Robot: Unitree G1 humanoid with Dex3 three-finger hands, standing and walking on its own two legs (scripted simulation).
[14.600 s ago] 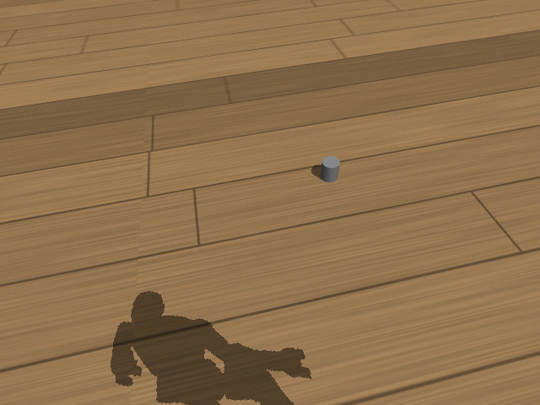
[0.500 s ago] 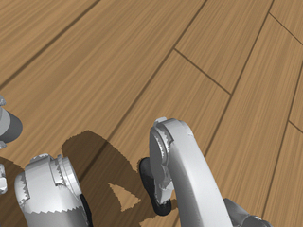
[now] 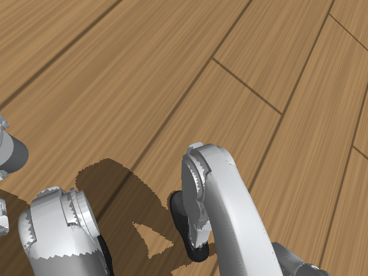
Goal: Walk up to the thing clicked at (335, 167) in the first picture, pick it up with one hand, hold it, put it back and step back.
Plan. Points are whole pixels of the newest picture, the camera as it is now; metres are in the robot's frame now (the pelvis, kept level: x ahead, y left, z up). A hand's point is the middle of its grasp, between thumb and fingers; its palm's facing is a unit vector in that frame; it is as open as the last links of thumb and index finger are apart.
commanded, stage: close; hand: left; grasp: from above
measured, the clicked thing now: out of the picture +0.44 +0.31 -0.24
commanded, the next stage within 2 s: settle in 0.24 s
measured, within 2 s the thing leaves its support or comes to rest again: leaves its support in 0.70 s
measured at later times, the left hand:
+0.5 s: hand out of the picture +0.42 +0.31 -0.20, palm faces -0.44 -0.13 -0.89, open 11.6 cm
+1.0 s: hand out of the picture +0.42 +0.32 -0.14, palm faces -0.42 -0.09 -0.90, open 11.4 cm
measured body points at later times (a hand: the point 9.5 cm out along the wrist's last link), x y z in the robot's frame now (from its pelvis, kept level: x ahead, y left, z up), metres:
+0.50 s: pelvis +0.00 +0.00 +0.00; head +0.24 +0.10 +0.37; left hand +0.44 +0.31 -0.15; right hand +0.06 -0.26 -0.08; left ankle +0.07 +0.13 -0.26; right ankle +0.11 -0.12 -0.26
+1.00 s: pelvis +0.01 +0.00 +0.04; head +0.24 +0.07 +0.42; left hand +0.44 +0.32 -0.08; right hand +0.09 -0.26 -0.08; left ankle +0.07 +0.13 -0.26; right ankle +0.11 -0.12 -0.26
